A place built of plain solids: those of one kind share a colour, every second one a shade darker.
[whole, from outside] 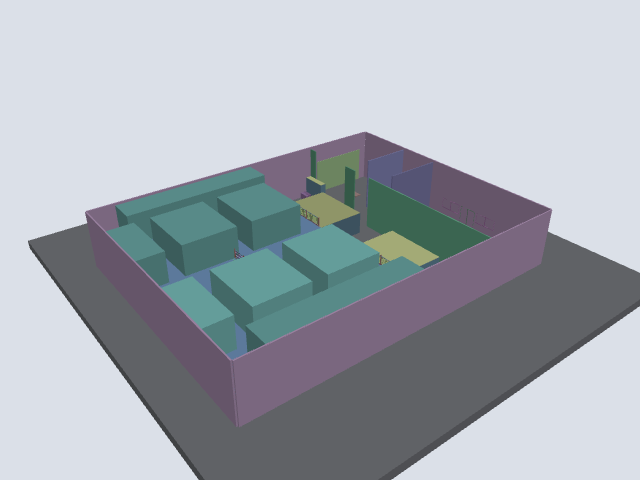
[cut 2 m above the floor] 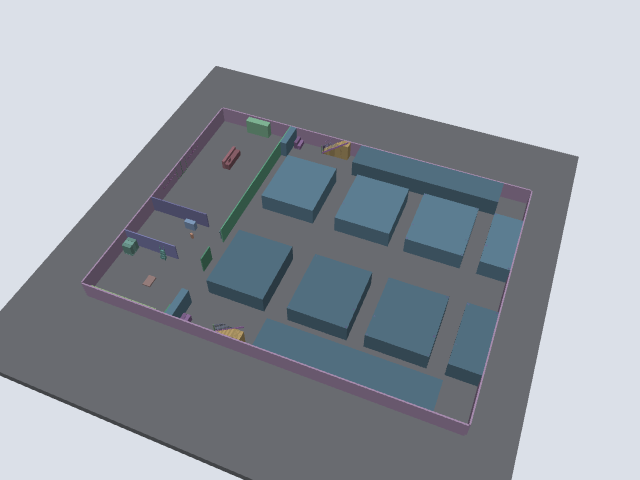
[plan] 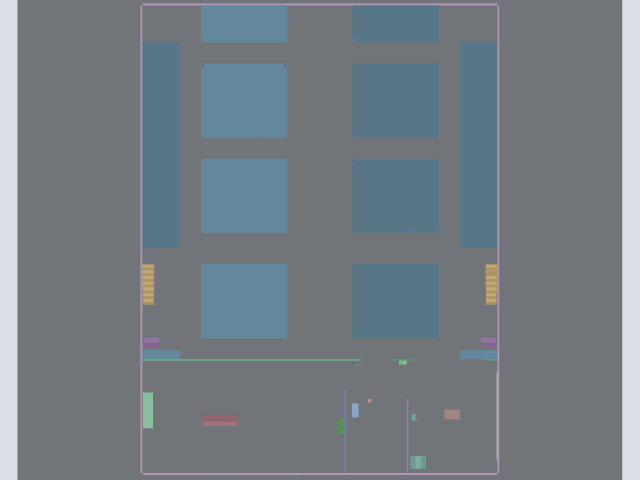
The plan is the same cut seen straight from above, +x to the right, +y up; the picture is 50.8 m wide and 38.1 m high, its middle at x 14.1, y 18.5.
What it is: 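A self-storage house; a reception shop, a loading bay, aisles of roller-shutter units, a steel mezzanine reached by steel stairs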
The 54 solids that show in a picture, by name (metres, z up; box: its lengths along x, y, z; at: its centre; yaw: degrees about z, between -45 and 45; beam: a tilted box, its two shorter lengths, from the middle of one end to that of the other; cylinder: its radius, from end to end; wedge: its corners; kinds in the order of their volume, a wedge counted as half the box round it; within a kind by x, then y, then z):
{
 "units_deck_1": {"box": [3.01, 16.35, 3.38], "at": [1.5, 26.02, 4.46]},
 "units_deck_2": {"box": [6.84, 5.9, 3.38], "at": [8.08, 22.0, 4.46]},
 "units_deck_3": {"box": [6.84, 5.9, 3.38], "at": [8.08, 29.56, 4.46]},
 "units_deck_4": {"box": [6.84, 2.96, 3.38], "at": [8.08, 35.65, 4.46]},
 "units_deck_5": {"box": [6.84, 5.9, 3.38], "at": [20.11, 22.0, 4.46]},
 "units_deck_6": {"box": [6.84, 5.9, 3.38], "at": [20.11, 29.56, 4.46]},
 "units_deck_7": {"box": [6.84, 2.96, 3.38], "at": [20.11, 35.65, 4.46]},
 "units_deck_8": {"box": [3.01, 16.35, 3.38], "at": [26.7, 26.02, 4.46]},
 "units_1": {"box": [3.01, 0.73, 2.58], "at": [1.5, 9.4, 1.24]},
 "units_2": {"box": [3.01, 16.35, 2.58], "at": [1.5, 26.02, 1.24]},
 "units_3": {"box": [6.84, 5.9, 2.58], "at": [8.08, 13.66, 1.24]},
 "units_4": {"box": [6.84, 5.9, 2.58], "at": [8.08, 22.0, 1.24]},
 "units_5": {"box": [6.84, 5.9, 2.58], "at": [8.08, 29.56, 1.24]},
 "units_6": {"box": [6.84, 2.96, 2.58], "at": [8.08, 35.65, 1.24]},
 "units_7": {"box": [6.84, 5.9, 2.58], "at": [20.11, 13.66, 1.24]},
 "units_8": {"box": [6.84, 5.9, 2.58], "at": [20.11, 22.0, 1.24]},
 "units_9": {"box": [6.84, 5.9, 2.58], "at": [20.11, 29.56, 1.24]},
 "units_10": {"box": [6.84, 2.96, 2.58], "at": [20.11, 35.65, 1.24]},
 "units_11": {"box": [3.01, 0.73, 2.58], "at": [26.7, 9.4, 1.24]},
 "units_12": {"box": [3.01, 16.35, 2.58], "at": [26.7, 26.02, 1.24]},
 "slab_deck_1": {"box": [28.19, 20.57, 0.25], "at": [14.1, 26.84, 2.65]},
 "wall_1": {"box": [0.15, 37.12, 6.45], "at": [-0.07, 18.56, 3.18]},
 "wall_2": {"box": [28.19, 0.15, 6.45], "at": [14.1, -0.07, 3.18]},
 "wall_3": {"box": [28.19, 0.15, 6.45], "at": [14.1, 37.2, 3.18]},
 "wall_4": {"box": [0.15, 37.12, 6.45], "at": [28.27, 18.56, 3.18]},
 "front_wall_1": {"box": [17.37, 0.12, 6.2], "at": [8.68, 8.98, 3.05]},
 "front_wall_2": {"box": [1.72, 0.12, 6.2], "at": [20.63, 8.98, 3.05]},
 "front_wall_3": {"box": [1.0, 0.12, 6.2], "at": [27.69, 8.98, 3.05]},
 "deck_stair_1": {"box": [0.9, 0.69, 0.23], "at": [0.46, 13.7, 0.07]},
 "deck_stair_2": {"box": [0.9, 0.69, 0.97], "at": [0.46, 14.61, 0.44]},
 "deck_stair_3": {"box": [0.9, 0.69, 1.53], "at": [0.46, 15.3, 0.71]},
 "deck_stair_4": {"box": [0.9, 0.69, 2.27], "at": [0.46, 16.21, 1.08]},
 "deck_stair_5": {"box": [0.9, 0.69, 2.08], "at": [27.73, 15.98, 0.99]},
 "deck_stair_6": {"box": [0.9, 0.24, 2.64], "at": [27.73, 16.44, 1.27]},
 "reception_side_1": {"box": [0.12, 6.64, 6.2], "at": [16.09, 3.32, 3.05]},
 "bay_side_1": {"box": [0.12, 5.84, 6.2], "at": [21.05, 2.92, 3.05]},
 "shelving_1": {"box": [0.8, 2.83, 1.85], "at": [0.45, 4.97, 0.88]},
 "utop_1": {"box": [6.83, 5.88, 0.03], "at": [8.08, 13.66, 2.54]},
 "utop_2": {"box": [6.83, 5.88, 0.03], "at": [20.11, 13.66, 2.54]},
 "utop_3": {"box": [2.99, 0.71, 0.03], "at": [26.7, 9.4, 2.54]},
 "loading_door_1": {"box": [0.08, 7.05, 4.25], "at": [28.15, 4.52, 2.08]},
 "counter_1": {"box": [2.78, 0.33, 1.11], "at": [6.15, 3.9, 0.51]},
 "counter_2": {"box": [2.76, 0.56, 0.78], "at": [6.15, 4.35, 0.34]},
 "bay_1": {"box": [0.39, 0.99, 1.13], "at": [21.49, 0.85, 0.71]},
 "bay_2": {"box": [0.39, 0.99, 1.13], "at": [21.89, 0.85, 0.71]},
 "bay_3": {"box": [0.39, 0.99, 1.13], "at": [22.29, 0.85, 0.71]},
 "foot_pallet_1": {"box": [1.19, 0.39, 0.78], "at": [0.72, 10.15, 0.52]},
 "foot_pallet_2": {"box": [1.19, 0.39, 0.39], "at": [0.72, 10.55, 0.33]},
 "foot_pallet_3": {"box": [1.19, 0.39, 0.58], "at": [27.47, 10.15, 0.43]},
 "foot_pallet_4": {"box": [1.19, 0.39, 0.58], "at": [27.47, 10.55, 0.43]},
 "more_packing_table_packing_table_1": {"box": [0.6, 1.2, 1.01], "at": [15.73, 3.72, 0.46]},
 "cleaner_cart_1": {"box": [0.5, 1.15, 1.07], "at": [16.9, 4.97, 0.48]},
 "deck_guard_string_1": {"wedge": [[0.94, 13.35, -0.02], [0.94, 13.35, 0.21], [0.94, 16.6, 2.61], [0.94, 16.6, 2.85], [0.98, 13.35, -0.02], [0.98, 13.35, 0.21], [0.98, 16.6, 2.61], [0.98, 16.6, 2.85]]},
 "onway_owbay_1": {"box": [1.2, 0.8, 0.19], "at": [24.59, 4.65, 0.05]}
}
